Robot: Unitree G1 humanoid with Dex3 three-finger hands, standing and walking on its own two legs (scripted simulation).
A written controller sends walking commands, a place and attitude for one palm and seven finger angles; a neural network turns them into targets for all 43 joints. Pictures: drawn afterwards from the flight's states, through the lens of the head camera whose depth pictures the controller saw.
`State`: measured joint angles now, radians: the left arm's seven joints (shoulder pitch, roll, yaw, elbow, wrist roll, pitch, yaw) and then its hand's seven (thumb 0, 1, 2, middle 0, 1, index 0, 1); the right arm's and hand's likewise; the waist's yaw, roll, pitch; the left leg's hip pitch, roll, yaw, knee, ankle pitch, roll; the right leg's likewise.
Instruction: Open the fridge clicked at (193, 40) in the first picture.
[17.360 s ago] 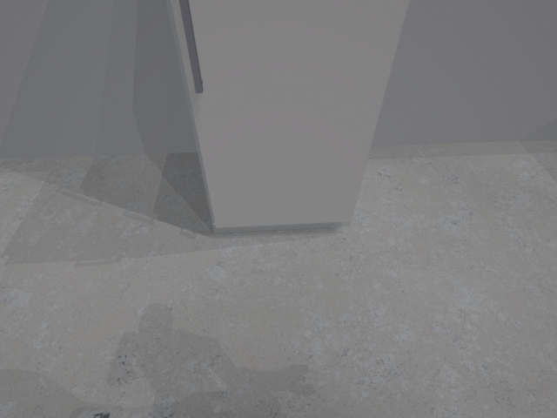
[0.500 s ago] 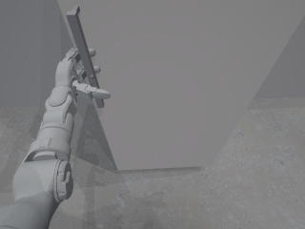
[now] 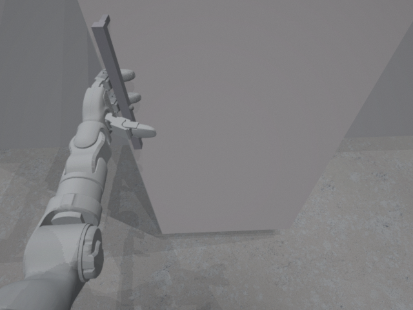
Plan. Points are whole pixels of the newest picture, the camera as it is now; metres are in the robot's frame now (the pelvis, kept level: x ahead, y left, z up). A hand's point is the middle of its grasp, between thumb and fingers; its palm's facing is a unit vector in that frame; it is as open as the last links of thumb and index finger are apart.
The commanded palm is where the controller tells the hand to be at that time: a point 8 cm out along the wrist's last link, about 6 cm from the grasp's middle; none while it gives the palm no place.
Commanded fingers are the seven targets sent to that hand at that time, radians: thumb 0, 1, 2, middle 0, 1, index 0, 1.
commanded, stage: slide the fingers in behind the handle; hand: left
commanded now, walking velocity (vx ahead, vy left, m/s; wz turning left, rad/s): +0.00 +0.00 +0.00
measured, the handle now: (124, 93) +0.52 +0.17 +0.15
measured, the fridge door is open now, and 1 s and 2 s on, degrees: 0 0 0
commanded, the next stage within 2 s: grip the handle and tug to test in 0.56 s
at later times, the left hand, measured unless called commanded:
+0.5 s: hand (132, 107) +0.46 +0.15 +0.16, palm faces +0.03 -1.00 +0.01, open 14.0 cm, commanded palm +0.44 +0.19 +0.16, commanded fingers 0.00 -0.50 0.30 -0.30 -1.20 -0.30 -1.20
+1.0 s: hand (132, 107) +0.46 +0.15 +0.16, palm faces +0.05 -1.00 +0.01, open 11.4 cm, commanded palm +0.43 +0.19 +0.16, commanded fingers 0.00 0.34 0.66 -0.39 -1.32 -0.39 -1.32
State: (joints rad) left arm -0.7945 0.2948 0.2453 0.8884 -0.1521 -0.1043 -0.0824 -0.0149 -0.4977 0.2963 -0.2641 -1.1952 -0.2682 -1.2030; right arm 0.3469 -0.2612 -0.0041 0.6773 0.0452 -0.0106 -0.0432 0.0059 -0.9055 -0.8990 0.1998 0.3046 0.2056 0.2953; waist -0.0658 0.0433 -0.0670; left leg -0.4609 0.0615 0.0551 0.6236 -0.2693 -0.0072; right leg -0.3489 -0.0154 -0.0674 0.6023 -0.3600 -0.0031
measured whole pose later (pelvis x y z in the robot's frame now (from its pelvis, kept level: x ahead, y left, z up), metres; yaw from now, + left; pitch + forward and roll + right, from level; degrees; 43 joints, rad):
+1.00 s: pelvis +0.00 +0.01 +0.00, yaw +0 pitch +7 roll -1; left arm -0.82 0.28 0.23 0.92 -0.15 -0.13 -0.05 -0.01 -0.09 0.47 -0.30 -1.25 -0.30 -1.26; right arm 0.35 -0.26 -0.01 0.69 0.04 -0.03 -0.04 0.01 -0.91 -0.90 0.20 0.30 0.21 0.30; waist -0.07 0.04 -0.07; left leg -0.48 0.06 0.05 0.64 -0.28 0.00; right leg -0.37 -0.02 -0.06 0.61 -0.36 0.00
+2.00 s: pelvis +0.03 +0.00 +0.00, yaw -1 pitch +6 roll +0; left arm -0.61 0.25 0.22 0.59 -0.17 0.02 -0.04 0.01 0.80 0.80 -0.31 -1.40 -0.32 -1.40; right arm 0.31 -0.25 -0.01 0.64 0.05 0.02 -0.03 0.01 -0.91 -0.90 0.20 0.30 0.20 0.30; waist -0.05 0.04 -0.08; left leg -0.39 0.05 0.07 0.58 -0.30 -0.01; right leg -0.27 -0.02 -0.05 0.54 -0.37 0.01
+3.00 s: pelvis +0.13 +0.00 +0.03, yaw -6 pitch +4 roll +1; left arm 0.43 0.23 0.08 -0.47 -0.09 0.02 0.06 -0.03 0.64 0.79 -0.38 -1.36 -0.34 -1.38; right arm 0.17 -0.22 0.02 0.49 -0.03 0.02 -0.03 0.01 -0.91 -0.90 0.20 0.30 0.20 0.30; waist 0.01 0.07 0.00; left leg -0.12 0.02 -0.04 0.44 -0.15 0.01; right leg -0.25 0.00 -0.03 0.72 -0.31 0.03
